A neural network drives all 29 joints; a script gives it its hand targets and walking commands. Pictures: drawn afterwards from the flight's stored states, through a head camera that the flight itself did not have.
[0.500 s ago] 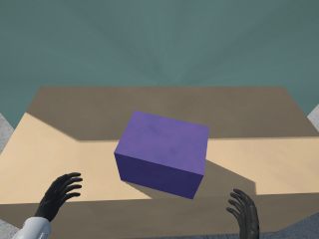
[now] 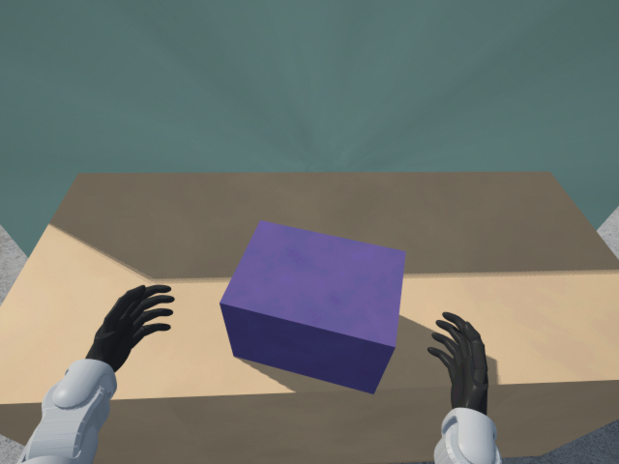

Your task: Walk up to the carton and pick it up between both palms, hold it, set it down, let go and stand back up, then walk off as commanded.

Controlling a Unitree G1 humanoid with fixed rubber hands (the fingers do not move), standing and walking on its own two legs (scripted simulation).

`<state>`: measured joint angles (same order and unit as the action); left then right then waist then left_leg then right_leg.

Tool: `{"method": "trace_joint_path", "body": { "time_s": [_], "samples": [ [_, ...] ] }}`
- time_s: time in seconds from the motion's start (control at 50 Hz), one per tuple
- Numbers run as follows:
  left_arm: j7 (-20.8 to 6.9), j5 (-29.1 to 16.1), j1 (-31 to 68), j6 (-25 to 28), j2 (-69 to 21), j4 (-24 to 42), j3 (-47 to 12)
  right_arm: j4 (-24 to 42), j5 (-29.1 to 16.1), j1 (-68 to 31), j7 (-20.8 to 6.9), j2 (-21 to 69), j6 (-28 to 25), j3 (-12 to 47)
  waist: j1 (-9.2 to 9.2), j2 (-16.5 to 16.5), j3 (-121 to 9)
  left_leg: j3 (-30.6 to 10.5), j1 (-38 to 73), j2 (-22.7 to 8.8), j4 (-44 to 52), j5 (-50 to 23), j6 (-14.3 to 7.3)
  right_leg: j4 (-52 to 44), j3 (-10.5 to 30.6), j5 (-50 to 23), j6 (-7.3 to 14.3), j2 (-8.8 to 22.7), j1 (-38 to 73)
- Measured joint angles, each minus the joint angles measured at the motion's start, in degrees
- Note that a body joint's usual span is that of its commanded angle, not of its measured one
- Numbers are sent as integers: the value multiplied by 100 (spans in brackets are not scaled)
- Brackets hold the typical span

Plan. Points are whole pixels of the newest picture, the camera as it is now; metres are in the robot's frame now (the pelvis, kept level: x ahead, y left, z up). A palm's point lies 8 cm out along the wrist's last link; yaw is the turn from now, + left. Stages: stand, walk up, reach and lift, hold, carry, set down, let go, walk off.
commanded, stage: reach and lift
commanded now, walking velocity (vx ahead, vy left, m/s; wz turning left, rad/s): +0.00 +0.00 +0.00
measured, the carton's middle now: (316, 305) +0.40 +0.01 -0.08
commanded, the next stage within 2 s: none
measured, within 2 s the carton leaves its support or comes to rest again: neither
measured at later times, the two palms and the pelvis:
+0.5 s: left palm (128, 262) +0.36 +0.26 +0.08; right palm (442, 306) +0.32 -0.15 +0.06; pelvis -0.01 +0.00 +0.00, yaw +0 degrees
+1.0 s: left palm (152, 220) +0.42 +0.24 +0.10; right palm (456, 280) +0.36 -0.17 +0.07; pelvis +0.00 +0.01 +0.00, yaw +0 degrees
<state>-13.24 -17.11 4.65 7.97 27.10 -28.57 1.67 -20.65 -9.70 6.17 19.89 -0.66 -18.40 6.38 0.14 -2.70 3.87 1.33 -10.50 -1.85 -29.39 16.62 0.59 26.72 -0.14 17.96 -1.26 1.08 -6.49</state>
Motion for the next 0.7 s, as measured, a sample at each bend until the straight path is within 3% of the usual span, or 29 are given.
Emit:
{"method": "trace_joint_path", "body": {
  "time_s": [0.14, 0.32, 0.6, 0.7],
  "samples": [
    [70, -125, 832, -238, 16, -113, -3, -172, -2, -812, 26, -3, 751, -51, 1, -3, 16, -1, -1, -1, 0, -85, 0, 0, 0, -85, 0, -2, -1],
    [118, -157, 2063, -611, 41, -1079, -172, -892, -1, -2011, 64, -9, 1450, -319, 3, -29, 2, -1, -5, -1, 0, -103, 0, -9, 0, -111, 0, -2, 0],
    [270, 15, 2724, -734, 41, -1411, -189, -1688, -125, -2967, 59, -86, 1525, -418, 126, -70, -54, -1, -64, -2, 0, -41, 0, -129, 1, -112, -20, -2, -4],
    [286, 16, 3123, -747, 42, -1905, -190, -1985, -156, -3239, 24, -154, 1543, -437, 237, -73, -203, 0, -120, 1, 0, -23, 0, -156, 1, -114, -36, 2, -48]
  ]
}}
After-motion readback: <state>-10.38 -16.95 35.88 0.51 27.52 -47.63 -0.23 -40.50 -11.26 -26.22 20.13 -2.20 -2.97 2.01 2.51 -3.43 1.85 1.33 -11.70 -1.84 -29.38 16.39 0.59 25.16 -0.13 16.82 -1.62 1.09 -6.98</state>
